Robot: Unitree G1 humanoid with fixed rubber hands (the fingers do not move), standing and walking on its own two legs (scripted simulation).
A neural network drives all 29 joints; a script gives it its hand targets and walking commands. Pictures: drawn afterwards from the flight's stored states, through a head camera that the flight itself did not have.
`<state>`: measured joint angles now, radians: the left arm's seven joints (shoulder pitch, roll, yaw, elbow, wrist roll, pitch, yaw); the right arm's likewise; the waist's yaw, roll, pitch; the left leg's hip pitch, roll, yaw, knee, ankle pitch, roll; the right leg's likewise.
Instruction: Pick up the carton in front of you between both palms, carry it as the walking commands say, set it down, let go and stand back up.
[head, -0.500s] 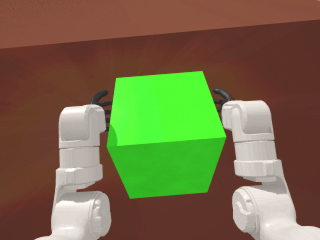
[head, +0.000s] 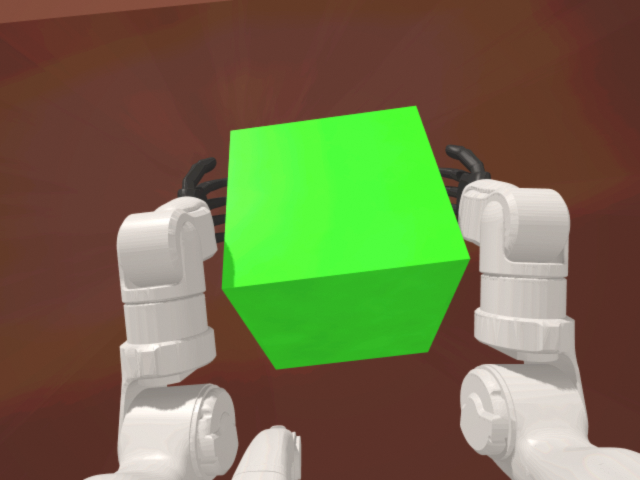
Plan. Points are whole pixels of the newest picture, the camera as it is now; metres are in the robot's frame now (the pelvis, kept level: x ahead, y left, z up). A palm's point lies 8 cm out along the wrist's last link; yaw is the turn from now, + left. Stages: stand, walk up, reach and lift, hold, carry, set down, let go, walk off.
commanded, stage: carry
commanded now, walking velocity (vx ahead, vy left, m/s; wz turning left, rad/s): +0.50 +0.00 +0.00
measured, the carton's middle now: (338, 251) +0.38 +0.01 +0.05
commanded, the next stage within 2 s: none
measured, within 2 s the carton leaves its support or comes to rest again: neither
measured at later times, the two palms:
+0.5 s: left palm (237, 23) +0.70 +0.15 +0.18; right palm (446, 26) +0.67 -0.15 +0.17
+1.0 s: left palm out of the picture +0.98 +0.15 +0.20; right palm out of the picture +1.00 -0.15 +0.19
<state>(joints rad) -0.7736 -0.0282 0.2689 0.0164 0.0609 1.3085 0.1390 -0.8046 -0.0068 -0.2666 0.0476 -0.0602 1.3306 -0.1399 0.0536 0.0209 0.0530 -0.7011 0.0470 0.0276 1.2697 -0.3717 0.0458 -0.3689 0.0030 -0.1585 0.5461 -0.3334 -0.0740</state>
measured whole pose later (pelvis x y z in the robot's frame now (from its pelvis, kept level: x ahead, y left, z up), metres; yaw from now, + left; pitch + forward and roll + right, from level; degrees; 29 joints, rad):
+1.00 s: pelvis +0.61 -0.02 +0.05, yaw +0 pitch +5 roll +1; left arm -0.78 -0.01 0.26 0.02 0.04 1.30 0.14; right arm -0.79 0.00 -0.27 0.01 -0.08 1.33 -0.14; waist 0.06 0.01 0.03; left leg -0.77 0.06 0.03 1.17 -0.34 0.03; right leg -0.32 0.02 -0.14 0.50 -0.34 -0.08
